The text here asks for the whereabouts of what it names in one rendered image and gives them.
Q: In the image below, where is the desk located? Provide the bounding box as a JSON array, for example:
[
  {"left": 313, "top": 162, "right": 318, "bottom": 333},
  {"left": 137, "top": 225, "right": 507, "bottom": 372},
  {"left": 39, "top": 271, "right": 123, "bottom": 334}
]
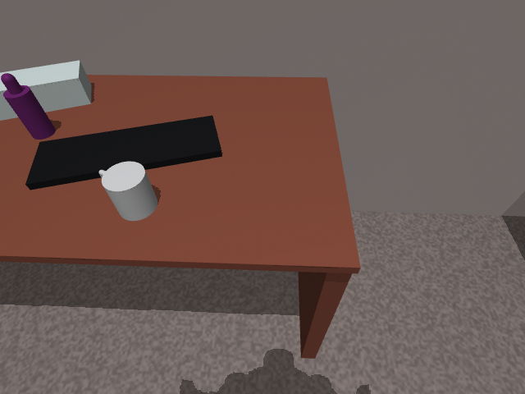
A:
[{"left": 0, "top": 75, "right": 361, "bottom": 359}]

